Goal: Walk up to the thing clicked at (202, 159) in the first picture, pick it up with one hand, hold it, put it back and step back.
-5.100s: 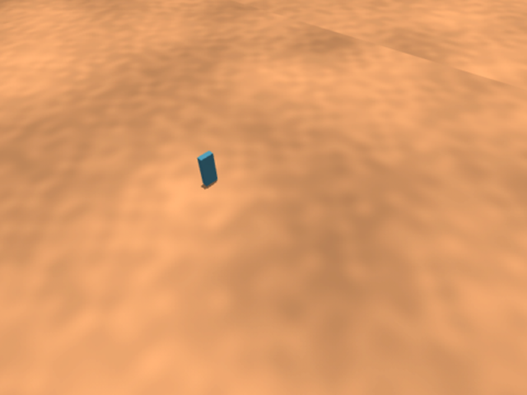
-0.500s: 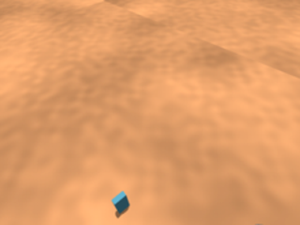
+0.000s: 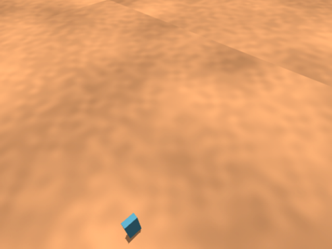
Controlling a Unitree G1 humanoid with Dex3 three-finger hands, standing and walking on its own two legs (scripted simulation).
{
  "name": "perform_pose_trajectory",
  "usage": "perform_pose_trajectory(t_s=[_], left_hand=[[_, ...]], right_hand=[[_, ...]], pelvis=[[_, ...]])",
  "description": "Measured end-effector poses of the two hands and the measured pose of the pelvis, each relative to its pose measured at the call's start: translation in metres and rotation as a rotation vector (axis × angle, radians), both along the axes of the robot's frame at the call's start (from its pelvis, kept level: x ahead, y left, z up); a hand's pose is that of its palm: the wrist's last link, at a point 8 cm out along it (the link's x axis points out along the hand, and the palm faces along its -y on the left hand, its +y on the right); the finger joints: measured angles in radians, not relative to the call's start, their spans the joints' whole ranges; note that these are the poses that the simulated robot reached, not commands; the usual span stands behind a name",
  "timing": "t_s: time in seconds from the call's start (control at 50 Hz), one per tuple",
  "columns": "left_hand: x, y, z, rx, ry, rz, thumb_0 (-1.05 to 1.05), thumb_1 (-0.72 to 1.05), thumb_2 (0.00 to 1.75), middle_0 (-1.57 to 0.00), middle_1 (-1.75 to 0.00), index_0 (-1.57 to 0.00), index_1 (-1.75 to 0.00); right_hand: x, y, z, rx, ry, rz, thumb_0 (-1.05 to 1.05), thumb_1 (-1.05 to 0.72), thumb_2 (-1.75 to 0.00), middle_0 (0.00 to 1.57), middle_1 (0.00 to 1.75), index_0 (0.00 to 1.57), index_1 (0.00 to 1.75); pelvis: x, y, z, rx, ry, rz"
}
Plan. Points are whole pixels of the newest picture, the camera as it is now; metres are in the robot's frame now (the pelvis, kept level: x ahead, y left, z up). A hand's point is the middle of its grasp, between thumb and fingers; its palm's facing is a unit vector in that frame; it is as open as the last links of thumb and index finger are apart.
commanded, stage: walk up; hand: left
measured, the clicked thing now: (131, 226) +0.38 +0.21 -0.69
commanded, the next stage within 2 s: stand in 0.18 s
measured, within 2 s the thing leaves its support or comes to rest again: neither
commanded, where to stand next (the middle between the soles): +0.03 -0.01 m, yaw +1 degrees
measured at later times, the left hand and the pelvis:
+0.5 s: hand out of the picture +0.08 +0.25 -0.15, palm faces -0.01 -0.94 -0.34, open 7.4 cm; pelvis +0.00 +0.00 +0.00, yaw +1 degrees
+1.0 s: hand out of the picture +0.07 +0.25 -0.16, palm faces +0.00 -0.94 -0.34, open 7.4 cm; pelvis +0.00 +0.00 +0.00, yaw +1 degrees
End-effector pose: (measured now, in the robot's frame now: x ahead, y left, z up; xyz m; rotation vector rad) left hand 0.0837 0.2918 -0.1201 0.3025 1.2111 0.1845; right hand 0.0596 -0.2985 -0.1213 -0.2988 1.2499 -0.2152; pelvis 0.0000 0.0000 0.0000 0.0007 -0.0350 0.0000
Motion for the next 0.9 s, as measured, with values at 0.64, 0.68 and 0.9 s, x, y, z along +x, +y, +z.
perform_pose_trajectory(t_s=[0.64,0.68,0.9], left_hand=[[-0.018,0.005,0.002,0.016,0.02,0.026,0.0,0.9,0.9,-0.21,-0.3,-0.2,-0.3],[-0.02,0.005,0.002,0.015,0.021,0.027,0.0,0.9,0.9,-0.21,-0.3,-0.2,-0.3],[-0.023,0.002,0.002,0.013,0.024,0.027,0.0,0.9,0.9,-0.21,-0.3,-0.2,-0.3]], right_hand=[[0.018,0.004,0.002,0.006,-0.019,0.039,0.0,-0.9,-0.9,0.2,0.3,0.2,0.3],[0.017,0.003,0.002,0.007,-0.016,0.039,0.0,-0.9,-0.9,0.2,0.3,0.2,0.3],[0.011,0.001,0.001,0.009,-0.003,0.035,0.0,-0.9,-0.9,0.2,0.3,0.2,0.3]], pelvis=[[-0.001,-0.001,0.002,0.002,0.004,0.015],[-0.001,-0.001,0.002,0.001,0.004,0.016],[-0.001,-0.003,0.002,0.001,0.003,0.02]])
